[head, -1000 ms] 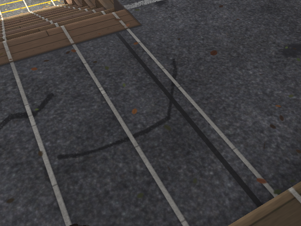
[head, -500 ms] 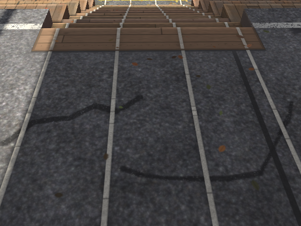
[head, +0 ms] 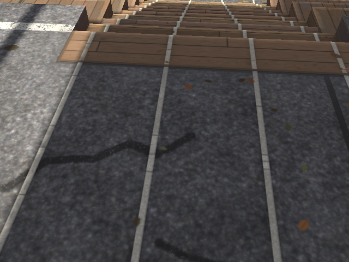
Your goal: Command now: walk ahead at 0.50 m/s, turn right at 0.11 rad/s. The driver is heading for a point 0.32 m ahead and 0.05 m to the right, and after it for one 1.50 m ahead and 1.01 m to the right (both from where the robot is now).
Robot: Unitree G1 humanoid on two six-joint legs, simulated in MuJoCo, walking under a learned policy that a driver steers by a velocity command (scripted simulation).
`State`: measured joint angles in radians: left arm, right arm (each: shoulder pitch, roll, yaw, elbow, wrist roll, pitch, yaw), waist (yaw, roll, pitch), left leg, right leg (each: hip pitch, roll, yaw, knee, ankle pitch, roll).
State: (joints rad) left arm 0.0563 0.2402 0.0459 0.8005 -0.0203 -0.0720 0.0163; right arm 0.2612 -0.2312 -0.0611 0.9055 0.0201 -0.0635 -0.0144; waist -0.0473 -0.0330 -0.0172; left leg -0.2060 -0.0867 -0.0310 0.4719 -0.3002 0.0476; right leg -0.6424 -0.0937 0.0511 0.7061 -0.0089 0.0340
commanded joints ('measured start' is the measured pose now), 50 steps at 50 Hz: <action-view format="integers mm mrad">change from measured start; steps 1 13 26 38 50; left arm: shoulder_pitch -51 169 262 241 139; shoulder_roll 94 125 151 139 137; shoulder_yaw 23 55 88 81 57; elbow -63 -20 -38 -136 -218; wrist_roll -1 12 -8 -1 4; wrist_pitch -3 -3 71 136 122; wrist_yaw -17 -20 58 27 -7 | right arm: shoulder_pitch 3 -135 -398 -265 -194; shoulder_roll -164 -95 -93 -118 -212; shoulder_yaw -46 -44 -23 -23 -55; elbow -39 -132 -241 -230 -203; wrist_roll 5 -37 -18 -47 -15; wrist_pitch -16 -19 -14 49 68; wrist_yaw -2 -30 5 -14 -24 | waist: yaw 9 35 94 86 44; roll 102 -26 -71 134 202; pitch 51 -107 -68 -66 -94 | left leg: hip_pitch -65 -464 -416 -41 26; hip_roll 334 118 42 308 385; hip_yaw -198 -36 -99 -190 -44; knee -183 572 115 -168 -180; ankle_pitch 39 7 203 428 250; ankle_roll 169 -56 -79 188 175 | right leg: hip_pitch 106 538 592 82 262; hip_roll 10 -81 -31 123 51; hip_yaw -17 259 374 38 -73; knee -51 -361 -259 566 50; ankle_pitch -71 537 370 -441 -345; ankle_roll -69 -250 -172 45 -12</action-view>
